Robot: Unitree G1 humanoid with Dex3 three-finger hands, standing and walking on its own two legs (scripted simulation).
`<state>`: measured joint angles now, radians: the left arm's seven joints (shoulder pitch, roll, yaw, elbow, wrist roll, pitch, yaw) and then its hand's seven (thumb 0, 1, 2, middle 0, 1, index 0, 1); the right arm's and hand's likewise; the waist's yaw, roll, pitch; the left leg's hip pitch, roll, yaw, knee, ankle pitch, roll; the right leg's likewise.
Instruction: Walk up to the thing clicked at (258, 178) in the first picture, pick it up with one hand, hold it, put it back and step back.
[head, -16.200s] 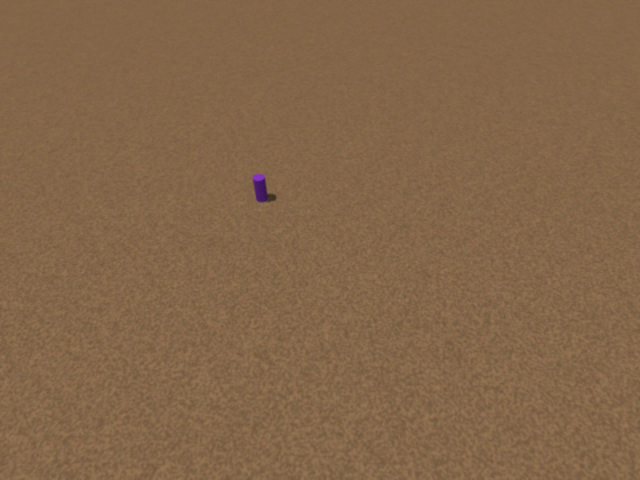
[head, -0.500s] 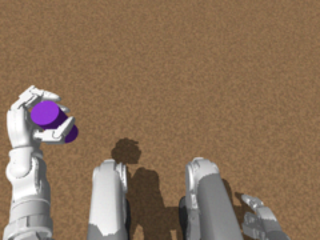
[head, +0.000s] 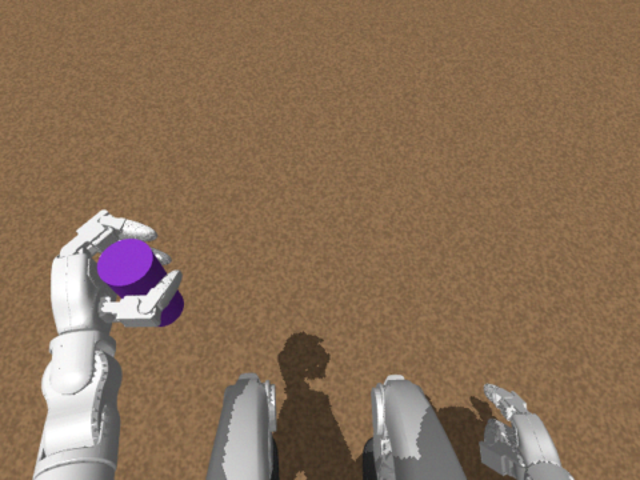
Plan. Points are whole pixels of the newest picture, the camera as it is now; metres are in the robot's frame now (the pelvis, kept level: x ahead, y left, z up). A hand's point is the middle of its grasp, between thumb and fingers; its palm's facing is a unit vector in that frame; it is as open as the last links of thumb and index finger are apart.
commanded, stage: lift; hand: left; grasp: from the side
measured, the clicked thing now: (146, 286) +0.35 +0.22 +0.00
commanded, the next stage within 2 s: hold in 1.12 s
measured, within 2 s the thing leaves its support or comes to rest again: neither
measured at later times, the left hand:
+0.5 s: hand (112, 226) +0.36 +0.20 +0.14, palm faces +0.17 -0.98 -0.04, open 8.0 cm
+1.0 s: hand (105, 187) +0.37 +0.19 +0.18, palm faces +0.18 -0.98 -0.02, open 8.0 cm
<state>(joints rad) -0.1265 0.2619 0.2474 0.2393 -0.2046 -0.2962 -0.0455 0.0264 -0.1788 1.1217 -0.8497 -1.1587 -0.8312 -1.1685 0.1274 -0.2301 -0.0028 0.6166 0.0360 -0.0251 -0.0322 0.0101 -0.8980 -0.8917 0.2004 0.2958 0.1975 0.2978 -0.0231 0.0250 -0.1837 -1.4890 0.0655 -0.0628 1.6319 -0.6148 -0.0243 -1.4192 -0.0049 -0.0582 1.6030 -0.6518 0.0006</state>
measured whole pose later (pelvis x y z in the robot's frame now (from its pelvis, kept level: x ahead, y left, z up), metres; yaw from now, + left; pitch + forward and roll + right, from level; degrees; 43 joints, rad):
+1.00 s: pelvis +0.03 +0.00 +0.14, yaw +2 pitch +11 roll -2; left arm -0.13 0.19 0.15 0.40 -0.16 -0.34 -0.01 0.03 -0.19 1.12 -0.86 -1.14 -0.84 -1.15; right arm 0.23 -0.21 0.01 0.66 0.01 -0.02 -0.02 0.01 -0.91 -0.90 0.20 0.30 0.20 0.30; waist -0.03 0.01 -0.07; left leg -0.75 0.06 -0.02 1.01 -0.44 -0.02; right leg -0.69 -0.01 -0.05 0.98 -0.47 0.01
